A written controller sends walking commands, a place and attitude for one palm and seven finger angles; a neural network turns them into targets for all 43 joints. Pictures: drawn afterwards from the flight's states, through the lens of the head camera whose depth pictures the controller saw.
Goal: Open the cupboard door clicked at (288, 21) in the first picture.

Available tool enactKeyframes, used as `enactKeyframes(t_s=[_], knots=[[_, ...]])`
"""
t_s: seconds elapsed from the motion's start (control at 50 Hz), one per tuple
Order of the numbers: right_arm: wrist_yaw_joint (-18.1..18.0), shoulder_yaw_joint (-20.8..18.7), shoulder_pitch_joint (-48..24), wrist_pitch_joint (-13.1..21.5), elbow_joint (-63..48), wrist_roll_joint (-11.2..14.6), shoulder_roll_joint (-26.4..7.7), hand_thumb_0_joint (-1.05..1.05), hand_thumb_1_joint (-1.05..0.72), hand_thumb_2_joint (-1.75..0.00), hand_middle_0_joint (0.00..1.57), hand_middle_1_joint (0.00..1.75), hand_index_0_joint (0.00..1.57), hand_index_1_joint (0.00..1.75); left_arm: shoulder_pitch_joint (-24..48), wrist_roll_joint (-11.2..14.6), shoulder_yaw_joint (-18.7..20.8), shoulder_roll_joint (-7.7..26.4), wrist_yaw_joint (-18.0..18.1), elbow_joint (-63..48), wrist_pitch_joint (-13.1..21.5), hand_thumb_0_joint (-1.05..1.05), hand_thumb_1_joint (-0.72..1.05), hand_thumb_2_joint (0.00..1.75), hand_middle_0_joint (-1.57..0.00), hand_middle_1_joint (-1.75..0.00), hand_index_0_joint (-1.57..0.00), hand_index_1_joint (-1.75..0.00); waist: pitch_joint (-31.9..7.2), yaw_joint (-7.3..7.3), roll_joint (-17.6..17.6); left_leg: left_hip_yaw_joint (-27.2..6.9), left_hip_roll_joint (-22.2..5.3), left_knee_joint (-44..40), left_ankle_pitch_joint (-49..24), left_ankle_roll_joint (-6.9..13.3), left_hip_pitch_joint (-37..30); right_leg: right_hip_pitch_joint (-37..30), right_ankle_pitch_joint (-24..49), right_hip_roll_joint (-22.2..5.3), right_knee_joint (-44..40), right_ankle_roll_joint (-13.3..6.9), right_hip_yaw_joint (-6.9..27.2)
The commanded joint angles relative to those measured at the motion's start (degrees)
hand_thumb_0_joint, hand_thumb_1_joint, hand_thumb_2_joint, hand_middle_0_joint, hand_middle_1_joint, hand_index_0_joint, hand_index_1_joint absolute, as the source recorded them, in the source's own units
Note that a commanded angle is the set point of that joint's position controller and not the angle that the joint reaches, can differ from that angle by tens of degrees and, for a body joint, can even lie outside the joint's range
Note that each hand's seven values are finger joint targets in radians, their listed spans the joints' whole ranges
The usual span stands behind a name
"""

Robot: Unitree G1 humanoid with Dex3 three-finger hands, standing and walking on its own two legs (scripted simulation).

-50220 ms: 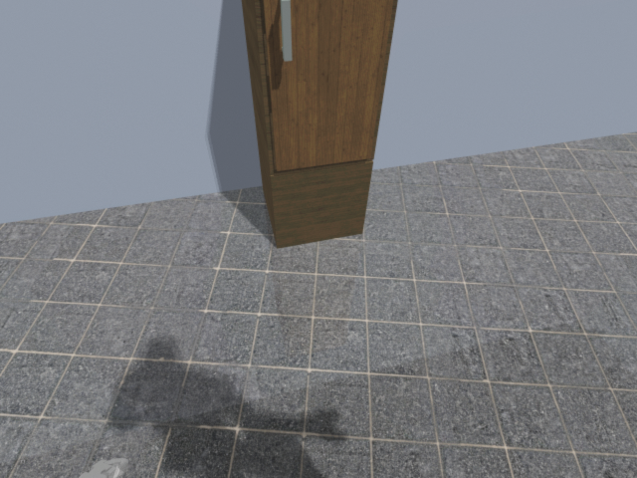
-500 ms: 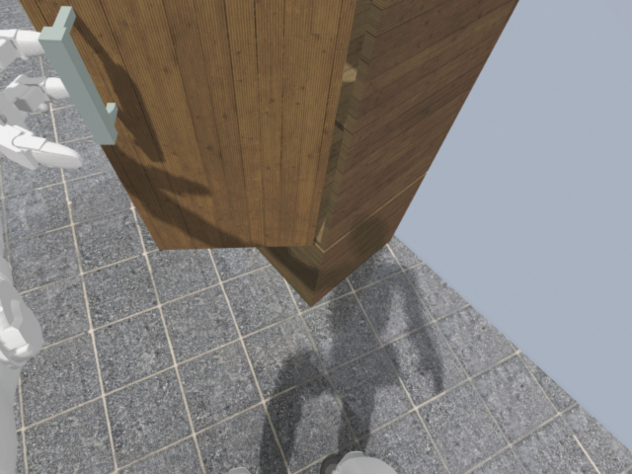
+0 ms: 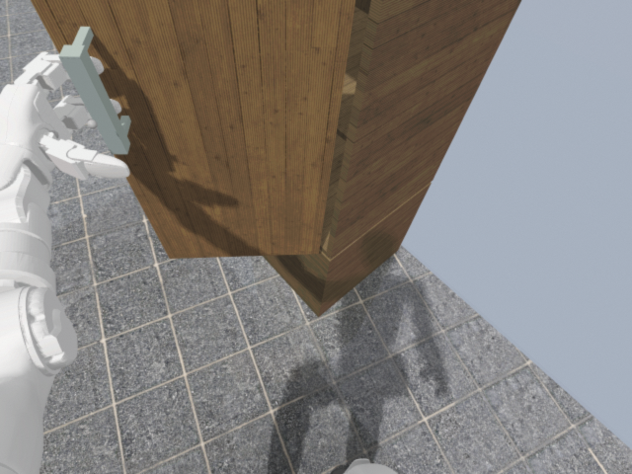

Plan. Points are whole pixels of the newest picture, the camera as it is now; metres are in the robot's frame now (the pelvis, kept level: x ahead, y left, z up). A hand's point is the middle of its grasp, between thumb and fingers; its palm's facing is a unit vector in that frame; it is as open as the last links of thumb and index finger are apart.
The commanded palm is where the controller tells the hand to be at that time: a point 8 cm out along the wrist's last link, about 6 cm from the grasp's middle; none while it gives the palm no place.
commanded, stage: slide the fingers in behind the handle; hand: left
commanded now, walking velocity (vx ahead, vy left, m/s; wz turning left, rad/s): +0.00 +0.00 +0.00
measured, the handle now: (103, 95) +0.55 +0.23 +0.14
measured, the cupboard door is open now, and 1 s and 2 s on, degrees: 52 53 56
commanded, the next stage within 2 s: close the thumb around the handle in 0.84 s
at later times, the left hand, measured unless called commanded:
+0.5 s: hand (118, 122) +0.50 +0.20 +0.14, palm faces +0.02 -1.00 -0.01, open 14.1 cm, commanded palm +0.47 +0.24 +0.14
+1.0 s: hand (114, 125) +0.49 +0.20 +0.15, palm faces +0.00 -1.00 +0.00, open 14.0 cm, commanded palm +0.47 +0.25 +0.14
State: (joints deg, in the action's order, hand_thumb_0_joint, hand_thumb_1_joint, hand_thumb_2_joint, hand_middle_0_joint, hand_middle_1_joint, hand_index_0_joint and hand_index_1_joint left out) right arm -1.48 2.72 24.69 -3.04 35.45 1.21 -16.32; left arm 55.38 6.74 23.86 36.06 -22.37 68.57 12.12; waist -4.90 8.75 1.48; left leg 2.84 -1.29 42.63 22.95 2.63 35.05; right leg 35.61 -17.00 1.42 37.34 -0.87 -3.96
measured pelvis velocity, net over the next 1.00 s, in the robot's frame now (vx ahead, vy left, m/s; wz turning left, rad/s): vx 0.00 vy -0.01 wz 0.00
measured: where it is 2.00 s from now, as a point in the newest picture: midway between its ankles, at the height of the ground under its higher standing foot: outside the picture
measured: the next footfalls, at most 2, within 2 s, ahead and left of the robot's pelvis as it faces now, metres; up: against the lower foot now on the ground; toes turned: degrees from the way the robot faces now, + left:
none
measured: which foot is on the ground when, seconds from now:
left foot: down 0.00-1.00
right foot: down 0.00-1.00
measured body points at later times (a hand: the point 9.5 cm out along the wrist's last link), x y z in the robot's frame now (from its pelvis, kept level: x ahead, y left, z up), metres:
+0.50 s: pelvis -0.01 -0.01 +0.00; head +0.09 +0.00 +0.44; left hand +0.49 +0.25 +0.15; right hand -0.01 -0.28 -0.11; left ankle -0.03 +0.08 -0.71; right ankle +0.00 -0.12 -0.71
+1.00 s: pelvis +0.00 -0.01 +0.00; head +0.08 +0.00 +0.44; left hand +0.49 +0.26 +0.15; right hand +0.02 -0.28 -0.11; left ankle -0.03 +0.08 -0.71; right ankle +0.00 -0.12 -0.71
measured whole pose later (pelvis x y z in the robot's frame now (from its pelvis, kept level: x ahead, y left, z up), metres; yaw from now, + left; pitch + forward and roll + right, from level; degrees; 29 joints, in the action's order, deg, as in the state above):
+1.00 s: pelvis +0.00 -0.01 +0.00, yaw +0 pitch +14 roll -2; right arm -1.3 2.0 23.1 -1.2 36.0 1.2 -16.3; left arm 54.0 6.8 22.6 31.9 -18.7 66.5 13.9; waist -4.6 8.0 1.1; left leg 2.8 -1.3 41.5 22.5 2.1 33.1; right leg 34.2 -17.2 1.5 37.3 -1.4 -3.8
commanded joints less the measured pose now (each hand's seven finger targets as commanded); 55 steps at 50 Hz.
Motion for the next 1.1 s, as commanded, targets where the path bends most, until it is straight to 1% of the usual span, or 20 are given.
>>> enactKeyframes(t_s=[0.0, 0.02, 0.08, 0.14, 0.2, 0.26, 0.32, 0.38, 0.48, 0.54, 0.58, 0.62, 0.7, 0.82, 0.88, 0.92, 0.96, 0.98, 1.06, 1.08], knots=[[-0.63, -3.8, 8.16, 1.62, -3.03, -0.45, -10.51, 0.0, -0.9, -0.9, 0.2, 0.3, 0.2, 0.3, 28.06, 1.84, 1.5, 14.3, 1.61, -14.28, 5.18, 0.0, -0.5, 0.3, -0.3, -1.2, -0.3, -1.2, -23.39, 0.43, 5.07, -5.31, -0.63, -3.52, -28.42, -0.97, -15.86, -10.21, 21.59, 1.09, -1.28, -0.37, 2.18], [-0.65, -3.83, 8.1, 1.67, -3.1, -0.38, -10.63, 0.0, -0.9, -0.9, 0.2, 0.3, 0.2, 0.3, 26.39, 1.56, 2.77, 15.63, 1.83, -12.86, 5.27, 0.0, -0.5, 0.3, -0.3, -1.2, -0.3, -1.2, -22.84, -0.21, 4.32, -5.34, -0.62, -3.51, -27.59, -0.98, -15.18, -10.3, 20.95, 1.09, -1.23, -0.47, 2.19], [-0.65, -3.76, 7.3, 1.93, -2.98, -0.29, -10.3, 0.0, -0.9, -0.9, 0.2, 0.3, 0.2, 0.3, 28.58, 0.78, 0.8, 13.98, 2.23, -14.41, 5.9, 0.0, -0.5, 0.3, -0.3, -1.2, -0.3, -1.2, -23.02, 0.14, 8.52, -5.2, -0.46, -3.38, -27.14, -1.12, -16.62, -8.7, 19.8, 0.93, -1.33, -0.52, 2.39], [-0.8, -3.54, 7.35, 2.17, -2.63, -0.15, -10.26, 0.0, -0.9, -0.9, 0.2, 0.3, 0.2, 0.3, 29.49, 0.3, -1.45, 11.59, 2.97, -11.25, 4.81, 0.0, -0.5, 0.3, -0.3, -1.2, -0.3, -1.2, -19.58, 1.36, 5.64, -5.54, -0.31, -4.11, -22.13, -0.86, -13.97, -7.52, 16.76, 0.9, -1.82, -0.44, 2.13], [-0.95, -3.62, 7.78, 2.66, -2.54, -0.29, -10.51, 0.0, -0.9, -0.9, 0.2, 0.3, 0.2, 0.3, 31.06, 0.44, 0.83, 14.26, 3.64, -12.54, 4.99, 0.0, -0.5, 0.3, -0.3, -1.2, -0.3, -1.2, -23.53, 0.92, 5.65, -5.28, -0.1, -3.81, -22.99, -0.7, -14.5, -10.15, 18.63, 0.78, -1.53, -0.41, 2.65], [-0.79, -3.64, 8.17, 3.11, -2.43, -0.47, -10.13, 0.0, -0.9, -0.9, 0.2, 0.3, 0.2, 0.3, 30.21, 0.69, -0.6, 11.23, 4.11, -11.91, 5.32, 0.0, -0.5, 0.3, -0.3, -1.2, -0.3, -1.2, -23.27, 1.14, 4.81, -5.24, -0.13, -3.5, -24.89, -0.57, -15.05, -9.85, 19.79, 0.91, -1.48, -0.45, 2.43], [-0.57, -3.69, 8.25, 3.15, -2.21, -0.48, -10.23, 0.0, -0.9, -0.9, 0.2, 0.3, 0.2, 0.3, 29.48, 0.41, 0.68, 12.78, 4.53, -11.63, 5.43, 0.0, -0.5, 0.3, -0.3, -1.2, -0.3, -1.2, -23.79, 0.46, 4.94, -4.97, -0.08, -3.53, -24.61, -0.69, -14.13, -11.01, 20.58, 0.89, -1.31, -0.42, 2.72], [-0.4, -3.88, 7.99, 3.35, -2.26, -0.48, -10.02, 0.0, -0.9, -0.9, 0.2, 0.3, 0.2, 0.3, 30.66, 0.69, -1.68, 9.69, 4.34, -13.83, 6.02, 0.0, -0.5, 0.3, -0.3, -1.2, -0.3, -1.2, -24.46, 1.07, 5.97, -4.75, -0.09, -3.52, -25.34, -0.62, -15.54, -10.81, 21.23, 0.91, -1.55, -0.31, 2.77], [-0.4, -4.13, 8.1, 3.42, -1.94, -0.49, -10.09, 0.0, -0.9, -0.9, 0.2, 0.3, 0.2, 0.3, 29.24, 0.96, -0.23, 11.01, 4.35, -15.67, 6.59, 0.0, -0.5, 0.3, -0.3, -1.2, -0.3, -1.2, -26.37, 0.08, 6.84, -4.74, -0.14, -3.42, -27.3, -0.69, -17.0, -12.03, 22.73, 0.95, -1.42, -0.51, 2.85], [-0.38, -4.16, 7.73, 3.41, -1.8, -0.34, -9.94, 0.0, -0.9, -0.9, 0.2, 0.3, 0.2, 0.3, 28.28, 1.32, -1.45, 9.32, 3.99, -15.66, 6.4, 0.0, -0.5, 0.3, -0.3, -1.2, -0.3, -1.2, -24.64, 0.35, 4.88, -4.37, -0.13, -3.74, -26.49, -0.49, -15.98, -12.49, 23.09, 0.97, -1.8, -0.4, 2.83], [-0.47, -4.1, 7.61, 3.31, -1.75, -0.37, -10.05, 0.0, -0.9, -0.9, 0.2, 0.3, 0.2, 0.3, 28.14, 1.7, -0.3, 10.52, 3.99, -16.0, 6.49, 0.0, -0.5, 0.3, -0.3, -1.2, -0.3, -1.2, -24.27, 0.05, 5.53, -4.31, -0.08, -3.85, -27.4, -0.46, -15.96, -13.16, 24.15, 0.9, -1.7, -0.48, 2.9], [-0.4, -4.11, 7.16, 3.27, -2.0, -0.2, -9.75, 0.0, -0.9, -0.9, 0.2, 0.3, 0.2, 0.3, 26.93, 1.74, -1.74, 8.65, 3.72, -16.19, 6.2, 0.0, -0.5, 0.3, -0.3, -1.2, -0.3, -1.2, -24.07, -0.02, 6.44, -4.09, -0.02, -3.95, -27.77, -0.49, -16.55, -12.81, 24.28, 0.9, -1.84, -0.5, 2.91], [-0.56, -4.0, 7.05, 3.22, -1.59, -0.16, -9.87, 0.0, -0.9, -0.9, 0.2, 0.3, 0.2, 0.3, 28.01, 1.58, -1.12, 9.89, 3.92, -15.21, 5.81, 0.0, -0.5, 0.3, -0.3, -1.2, -0.3, -1.2, -21.68, 0.45, 4.96, -4.2, 0.06, -4.23, -26.28, -0.34, -15.11, -12.41, 23.6, 0.8, -2.02, -0.43, 2.85], [-0.63, -4.04, 7.04, 3.29, -2.08, -0.3, -9.95, 0.0, -0.9, -0.9, 0.2, 0.3, 0.2, 0.3, 26.42, 1.57, 0.52, 11.34, 3.82, -14.51, 5.61, 0.0, -0.5, 0.3, -0.3, -1.2, -0.3, -1.2, -23.75, -0.3, 3.69, -4.05, 0.17, -3.91, -27.42, -0.37, -14.9, -14.04, 25.24, 0.65, -1.41, -0.36, 3.01], [-0.47, -3.98, 6.55, 3.29, -2.49, -0.27, -9.69, 0.0, -0.9, -0.9, 0.2, 0.3, 0.2, 0.3, 26.66, 1.48, -0.48, 10.11, 3.68, -15.46, 5.84, 0.0, -0.5, 0.3, -0.3, -1.2, -0.3, -1.2, -24.11, -0.39, 6.46, -4.12, 0.2, -3.74, -29.2, -0.6, -16.09, -13.24, 25.36, 0.55, -1.25, -0.43, 2.94], [-0.49, -3.94, 6.6, 3.07, -2.47, -0.29, -9.86, 0.0, -0.9, -0.9, 0.2, 0.3, 0.2, 0.3, 26.39, 1.36, 0.17, 11.1, 3.83, -14.52, 5.6, 0.0, -0.5, 0.3, -0.3, -1.2, -0.3, -1.2, -23.23, -0.36, 4.71, -4.14, 0.11, -3.79, -28.29, -0.56, -15.02, -13.43, 25.13, 0.62, -1.24, -0.38, 2.88], [-0.43, -4.08, 6.47, 3.05, -3.02, -0.38, -9.68, 0.0, -0.9, -0.9, 0.2, 0.3, 0.2, 0.3, 26.48, 1.65, -0.82, 9.37, 3.72, -16.75, 6.01, 0.0, -0.39, 0.35, -0.31, -1.21, -0.31, -1.21, -25.36, -0.51, 6.21, -4.27, 0.09, -3.51, -31.19, -0.62, -17.29, -13.51, 26.06, 0.64, -0.91, -0.58, 2.7], [-0.43, -4.11, 6.44, 3.01, -2.74, -0.27, -9.68, 0.0, -0.9, -0.9, 0.2, 0.3, 0.2, 0.3, 25.17, 1.69, 0.25, 10.32, 3.82, -15.76, 5.82, 0.0, -0.33, 0.37, -0.31, -1.22, -0.31, -1.22, -24.93, -0.98, 6.07, -4.48, -0.09, -3.38, -31.56, -0.82, -17.39, -12.97, 25.71, 0.72, -1.03, -0.51, 2.71], [-0.46, -3.93, 6.36, 2.99, -2.52, -0.23, -9.69, 0.0, -0.9, -0.9, 0.2, 0.3, 0.2, 0.3, 27.54, 1.68, -2.87, 6.63, 4.2, -14.4, 5.23, 0.0, -0.11, 0.47, -0.33, -1.24, -0.33, -1.24, -20.91, 0.39, 5.33, -5.0, -0.12, -4.02, -27.99, -0.83, -16.53, -9.92, 21.56, 0.82, -1.52, -0.61, 2.16], [-0.51, -4.04, 6.44, 3.1, -2.18, -0.36, -9.89, 0.0, -0.9, -0.9, 0.2, 0.3, 0.2, 0.3, 28.38, 1.4, -1.85, 8.08, 4.51, -13.93, 5.15, 0.0, -0.05, 0.49, -0.33, -1.25, -0.33, -1.25, -21.27, 0.6, 4.78, -4.97, -0.15, -4.12, -26.3, -0.82, -16.26, -9.81, 20.85, 0.78, -1.79, -0.42, 2.33]])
